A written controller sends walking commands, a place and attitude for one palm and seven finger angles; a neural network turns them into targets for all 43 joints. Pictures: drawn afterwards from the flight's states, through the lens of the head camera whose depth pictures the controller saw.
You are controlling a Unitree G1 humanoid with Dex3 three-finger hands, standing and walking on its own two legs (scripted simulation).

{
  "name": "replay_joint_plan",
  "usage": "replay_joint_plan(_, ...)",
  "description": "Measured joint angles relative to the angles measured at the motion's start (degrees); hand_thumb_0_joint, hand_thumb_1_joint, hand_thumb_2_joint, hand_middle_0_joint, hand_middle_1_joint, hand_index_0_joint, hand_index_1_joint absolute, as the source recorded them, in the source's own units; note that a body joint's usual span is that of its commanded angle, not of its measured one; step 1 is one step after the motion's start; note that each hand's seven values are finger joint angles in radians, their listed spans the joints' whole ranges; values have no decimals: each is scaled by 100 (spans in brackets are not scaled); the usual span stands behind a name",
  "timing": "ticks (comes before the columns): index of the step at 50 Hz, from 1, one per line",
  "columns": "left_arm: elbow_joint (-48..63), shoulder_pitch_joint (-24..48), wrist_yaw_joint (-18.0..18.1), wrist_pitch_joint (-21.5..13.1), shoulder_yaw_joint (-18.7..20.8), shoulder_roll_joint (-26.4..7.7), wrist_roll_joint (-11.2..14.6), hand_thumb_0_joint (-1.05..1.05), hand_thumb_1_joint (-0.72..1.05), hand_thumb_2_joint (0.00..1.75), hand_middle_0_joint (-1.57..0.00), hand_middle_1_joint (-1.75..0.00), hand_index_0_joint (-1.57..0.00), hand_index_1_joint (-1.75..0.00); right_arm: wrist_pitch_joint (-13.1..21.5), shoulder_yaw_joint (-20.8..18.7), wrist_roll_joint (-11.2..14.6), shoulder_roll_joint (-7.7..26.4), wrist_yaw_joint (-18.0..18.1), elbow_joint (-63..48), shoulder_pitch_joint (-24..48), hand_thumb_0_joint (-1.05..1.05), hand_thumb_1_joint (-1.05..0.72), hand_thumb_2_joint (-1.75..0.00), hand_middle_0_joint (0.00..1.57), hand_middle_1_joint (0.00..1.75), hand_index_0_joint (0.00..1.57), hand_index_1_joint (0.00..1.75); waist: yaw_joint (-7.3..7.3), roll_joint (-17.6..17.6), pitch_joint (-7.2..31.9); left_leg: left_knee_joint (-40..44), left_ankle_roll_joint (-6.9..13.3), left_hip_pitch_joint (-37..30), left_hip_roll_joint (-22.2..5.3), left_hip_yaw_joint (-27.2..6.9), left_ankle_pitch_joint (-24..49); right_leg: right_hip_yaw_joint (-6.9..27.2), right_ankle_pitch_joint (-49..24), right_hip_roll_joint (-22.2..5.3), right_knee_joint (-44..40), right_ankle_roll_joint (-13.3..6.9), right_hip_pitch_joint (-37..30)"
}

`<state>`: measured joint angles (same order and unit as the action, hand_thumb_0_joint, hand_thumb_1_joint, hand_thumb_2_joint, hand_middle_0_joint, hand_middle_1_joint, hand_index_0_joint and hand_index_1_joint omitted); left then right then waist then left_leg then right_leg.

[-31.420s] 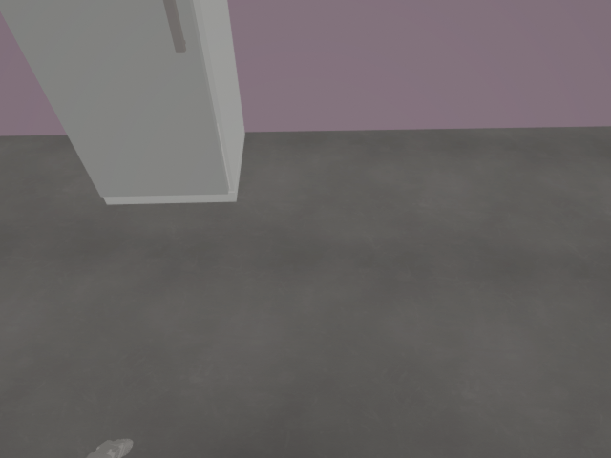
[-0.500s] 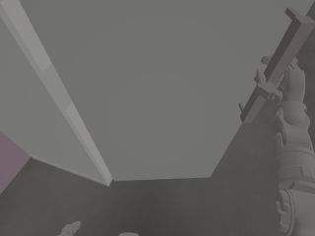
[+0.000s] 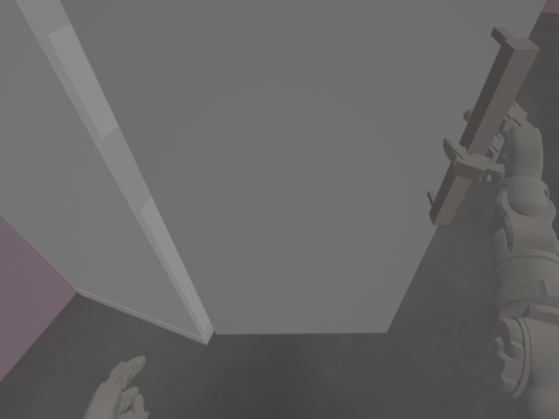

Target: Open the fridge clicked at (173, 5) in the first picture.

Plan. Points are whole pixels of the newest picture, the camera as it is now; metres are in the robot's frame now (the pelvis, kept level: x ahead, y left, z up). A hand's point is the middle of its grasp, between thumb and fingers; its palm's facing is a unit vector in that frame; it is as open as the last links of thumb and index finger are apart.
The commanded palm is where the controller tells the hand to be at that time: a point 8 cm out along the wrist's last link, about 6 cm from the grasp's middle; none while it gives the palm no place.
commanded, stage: loosen the grip on the handle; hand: right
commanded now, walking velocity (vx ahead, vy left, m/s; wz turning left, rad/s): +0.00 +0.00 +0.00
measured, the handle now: (464, 141) +0.51 -0.21 +0.15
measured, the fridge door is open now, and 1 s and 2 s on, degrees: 69 70 70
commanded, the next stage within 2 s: slip the hand off the handle in 0.40 s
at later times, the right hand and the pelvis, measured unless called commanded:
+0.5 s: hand (461, 167) +0.46 -0.20 +0.14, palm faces +0.21 +0.96 -0.19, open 14.4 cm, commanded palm +0.42 -0.26 +0.15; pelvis +0.00 +0.00 -0.01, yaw +0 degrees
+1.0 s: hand (514, 173) +0.45 -0.27 +0.14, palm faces +0.24 +0.95 -0.19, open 14.7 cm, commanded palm +0.42 -0.32 +0.15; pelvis +0.04 +0.01 +0.00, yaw -1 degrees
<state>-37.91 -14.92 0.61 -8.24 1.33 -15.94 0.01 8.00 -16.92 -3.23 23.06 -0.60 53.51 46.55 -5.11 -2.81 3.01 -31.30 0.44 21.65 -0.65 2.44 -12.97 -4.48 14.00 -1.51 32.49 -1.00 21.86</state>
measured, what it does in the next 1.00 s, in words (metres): stands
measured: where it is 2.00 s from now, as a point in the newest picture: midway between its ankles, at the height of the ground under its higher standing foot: outside the picture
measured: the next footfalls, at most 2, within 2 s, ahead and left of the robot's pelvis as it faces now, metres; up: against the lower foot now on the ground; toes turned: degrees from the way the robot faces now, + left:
none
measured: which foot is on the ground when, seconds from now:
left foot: down 0.00-1.00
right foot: down 0.00-1.00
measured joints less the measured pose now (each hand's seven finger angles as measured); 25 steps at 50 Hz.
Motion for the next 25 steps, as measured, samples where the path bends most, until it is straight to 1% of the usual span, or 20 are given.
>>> replay_joint_plan(3, 32, -169, -60, 33, 21, -80, 21, 1, 90, 90, -20, -30, -20, -30, 301, 178, -114, 15, 245, 39, -35, -4, -22, -58, 45, 138, 36, 136, -43, 114, -40, -187, -33, 216, -48, -7, -20, -6, 14, 38, 166, -60, 211)
replay_joint_plan(6, -95, -341, -36, 91, -78, -48, 53, 1, 90, 90, -20, -30, -20, -30, 556, 217, -45, 27, 323, 131, 36, -2, 2, -47, 44, 137, 36, 136, -33, 111, -106, -350, -45, 417, -89, -19, -39, -15, -11, 73, 255, -82, 380)
replay_joint_plan(9, -270, -516, 10, 80, -190, 41, 77, 1, 90, 90, -20, -30, -20, -30, 627, 299, 12, 57, 336, 327, 172, -1, 22, -37, 43, 136, 37, 134, -31, 97, -145, -430, -41, 560, -96, -14, -34, 3, -18, 84, 319, -77, 519)
replay_joint_plan(12, -396, -672, 51, 52, -262, 116, 61, 1, 90, 90, -21, -30, -20, -30, 714, 198, 25, 90, 359, 392, 212, 0, 36, -30, 40, 133, 36, 132, -45, 119, -140, -467, -32, 666, -80, -13, -26, 27, -17, 80, 371, -75, 629)
replay_joint_plan(14, -422, -746, 70, 61, -292, 143, 47, 1, 90, 90, -21, -30, -21, -30, 730, 119, 20, 187, 344, 372, 112, 0, 42, -27, 39, 131, 36, 130, -78, 149, -113, -468, -27, 697, -55, -44, -24, 4, -10, 61, 375, -71, 646)
replay_joint_plan(17, -433, -850, 97, 34, -287, 156, 46, 1, 90, 90, -21, -30, -21, -30, 764, 159, 84, 260, 295, 342, -19, 0, 48, -24, 35, 127, 33, 126, -93, 210, -99, -445, -23, 670, -29, -54, -39, 1, 22, 40, 377, -62, 625)
replay_joint_plan(20, -446, -888, 123, 12, -270, 132, 45, 1, 90, 90, -21, -30, -21, -30, 796, 174, 180, 203, 225, 223, -127, -1, 51, -22, 32, 123, 31, 122, -69, 260, -99, -414, -21, 614, -16, -49, -69, 9, 61, 28, 371, -55, 581)
replay_joint_plan(25, -409, -822, 140, 12, -207, 64, 43, 1, 90, 90, -21, -30, -21, -30, 805, 176, 292, 27, 222, -110, -402, -1, 54, -21, 32, 121, 28, 118, 34, 309, -66, -357, -15, 492, -3, -37, -136, 23, 130, 20, 328, -42, 469)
